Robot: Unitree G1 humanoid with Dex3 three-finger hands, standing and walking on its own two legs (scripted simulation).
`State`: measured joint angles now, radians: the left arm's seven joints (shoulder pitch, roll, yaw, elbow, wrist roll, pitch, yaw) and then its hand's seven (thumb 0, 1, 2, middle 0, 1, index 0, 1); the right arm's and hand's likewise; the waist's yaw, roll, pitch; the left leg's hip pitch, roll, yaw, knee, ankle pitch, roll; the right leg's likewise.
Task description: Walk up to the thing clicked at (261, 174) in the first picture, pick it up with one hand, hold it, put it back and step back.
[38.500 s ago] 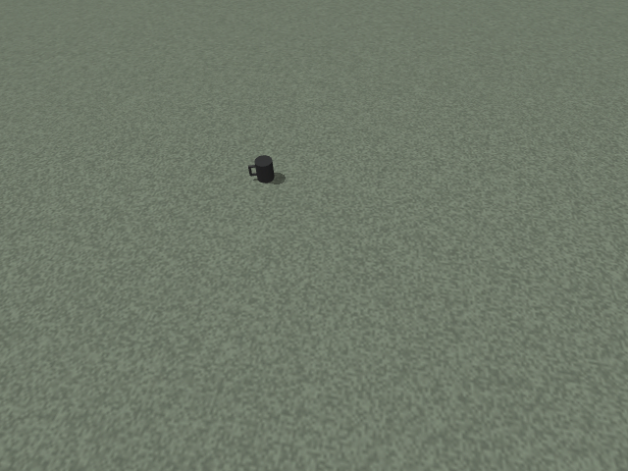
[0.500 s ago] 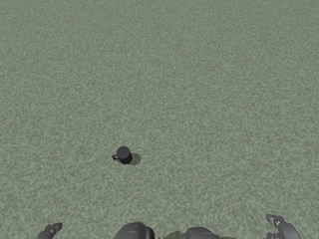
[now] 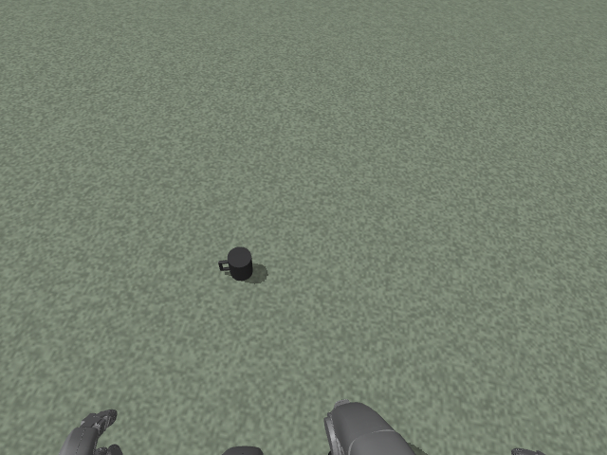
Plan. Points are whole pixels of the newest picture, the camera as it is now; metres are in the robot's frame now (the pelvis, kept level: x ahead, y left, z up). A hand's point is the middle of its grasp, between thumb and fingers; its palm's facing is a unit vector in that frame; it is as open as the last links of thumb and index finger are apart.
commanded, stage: step back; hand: left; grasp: from above
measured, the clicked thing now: (235, 264) +0.75 +0.19 -0.72
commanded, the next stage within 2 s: stand in 1.98 s
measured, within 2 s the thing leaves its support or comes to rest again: neither
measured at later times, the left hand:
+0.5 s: hand out of the picture -0.07 +0.22 -0.13, palm faces -0.06 -0.90 -0.42, open 7.4 cm
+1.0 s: hand out of the picture -0.25 +0.20 -0.17, palm faces -0.07 -0.93 -0.37, open 7.4 cm
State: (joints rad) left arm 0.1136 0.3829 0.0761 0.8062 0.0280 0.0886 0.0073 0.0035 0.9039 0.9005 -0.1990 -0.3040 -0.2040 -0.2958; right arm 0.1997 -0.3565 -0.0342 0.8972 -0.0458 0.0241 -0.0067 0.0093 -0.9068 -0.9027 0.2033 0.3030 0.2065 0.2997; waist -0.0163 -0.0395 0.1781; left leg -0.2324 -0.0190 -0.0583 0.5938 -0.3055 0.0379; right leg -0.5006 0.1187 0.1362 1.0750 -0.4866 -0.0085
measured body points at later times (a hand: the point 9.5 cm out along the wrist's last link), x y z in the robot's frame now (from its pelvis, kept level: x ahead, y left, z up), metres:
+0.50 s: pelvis -0.17 -0.04 +0.00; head -0.13 -0.07 +0.45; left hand -0.06 +0.27 -0.10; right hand -0.09 -0.37 -0.13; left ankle -0.16 +0.10 -0.65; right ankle -0.14 -0.15 -0.73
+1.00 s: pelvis -0.34 -0.07 -0.01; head -0.29 -0.05 +0.43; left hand -0.25 +0.25 -0.14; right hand -0.22 -0.39 -0.10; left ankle -0.25 +0.06 -0.73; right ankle -0.40 -0.21 -0.72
